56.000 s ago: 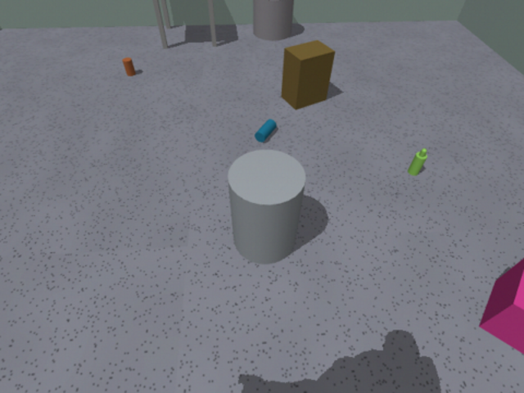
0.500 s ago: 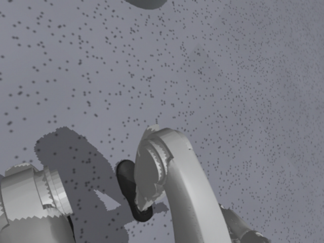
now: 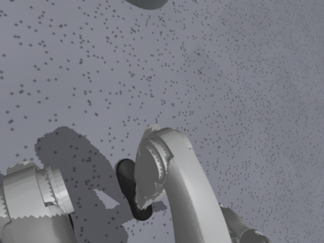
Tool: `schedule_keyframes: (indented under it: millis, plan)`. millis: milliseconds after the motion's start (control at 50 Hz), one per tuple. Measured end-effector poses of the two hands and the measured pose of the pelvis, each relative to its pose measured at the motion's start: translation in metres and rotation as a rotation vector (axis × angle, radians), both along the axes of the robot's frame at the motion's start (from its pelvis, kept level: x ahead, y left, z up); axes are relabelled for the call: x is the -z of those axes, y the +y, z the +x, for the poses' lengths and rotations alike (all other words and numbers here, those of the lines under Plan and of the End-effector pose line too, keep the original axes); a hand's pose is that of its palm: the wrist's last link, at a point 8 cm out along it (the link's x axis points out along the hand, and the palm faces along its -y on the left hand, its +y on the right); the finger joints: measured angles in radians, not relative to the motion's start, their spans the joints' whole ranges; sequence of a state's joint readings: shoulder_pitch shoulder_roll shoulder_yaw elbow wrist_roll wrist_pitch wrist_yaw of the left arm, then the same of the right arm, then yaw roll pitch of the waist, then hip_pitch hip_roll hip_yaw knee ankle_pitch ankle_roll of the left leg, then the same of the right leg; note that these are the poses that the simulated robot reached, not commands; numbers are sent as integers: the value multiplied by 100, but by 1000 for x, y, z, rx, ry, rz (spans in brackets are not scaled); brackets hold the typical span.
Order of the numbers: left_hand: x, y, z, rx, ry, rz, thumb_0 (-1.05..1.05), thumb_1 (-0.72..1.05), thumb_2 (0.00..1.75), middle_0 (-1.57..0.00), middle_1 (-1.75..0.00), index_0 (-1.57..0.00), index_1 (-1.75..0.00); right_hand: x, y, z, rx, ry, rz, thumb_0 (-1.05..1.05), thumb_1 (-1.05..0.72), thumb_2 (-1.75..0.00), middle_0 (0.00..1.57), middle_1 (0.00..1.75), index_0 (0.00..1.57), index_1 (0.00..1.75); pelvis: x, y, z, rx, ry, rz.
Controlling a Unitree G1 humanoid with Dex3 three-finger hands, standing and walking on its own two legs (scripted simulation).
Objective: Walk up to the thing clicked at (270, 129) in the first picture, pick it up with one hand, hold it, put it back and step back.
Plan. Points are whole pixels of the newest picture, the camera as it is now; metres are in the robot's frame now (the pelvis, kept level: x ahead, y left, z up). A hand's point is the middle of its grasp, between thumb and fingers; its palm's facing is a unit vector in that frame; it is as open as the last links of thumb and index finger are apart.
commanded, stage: open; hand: left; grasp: from above
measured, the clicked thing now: out of the picture +0.45 +0.39 -0.27
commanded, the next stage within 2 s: withdraw in 0.40 s
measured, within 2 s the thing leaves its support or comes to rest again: neither
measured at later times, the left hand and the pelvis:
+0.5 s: hand out of the picture +0.44 +0.38 -0.24, palm faces -0.47 -0.12 -0.88, open 13.5 cm; pelvis +0.00 +0.00 +0.00, yaw +0 degrees
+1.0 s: hand out of the picture +0.46 +0.42 -0.09, palm faces -0.38 -0.09 -0.92, open 14.0 cm; pelvis +0.00 +0.00 +0.04, yaw +5 degrees
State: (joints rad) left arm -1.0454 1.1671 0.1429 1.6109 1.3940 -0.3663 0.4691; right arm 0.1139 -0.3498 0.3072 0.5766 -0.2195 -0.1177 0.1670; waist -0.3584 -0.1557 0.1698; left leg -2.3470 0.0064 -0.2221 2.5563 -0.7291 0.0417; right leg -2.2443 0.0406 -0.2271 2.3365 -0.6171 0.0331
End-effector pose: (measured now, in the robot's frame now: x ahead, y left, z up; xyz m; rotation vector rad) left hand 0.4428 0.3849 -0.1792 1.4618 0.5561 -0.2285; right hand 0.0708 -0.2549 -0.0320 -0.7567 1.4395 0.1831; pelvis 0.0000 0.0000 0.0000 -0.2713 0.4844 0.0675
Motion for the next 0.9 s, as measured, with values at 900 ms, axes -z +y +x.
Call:
schedule_keyframes:
  millis: [900]
  plan:
    - [-106,24,23,-160,-185,101,0,-50,98,-10,-101,-10,-100,6,-1,22,95,-73,108,0,-90,-90,20,30,20,30,-19,-1,7,-24,103,28]
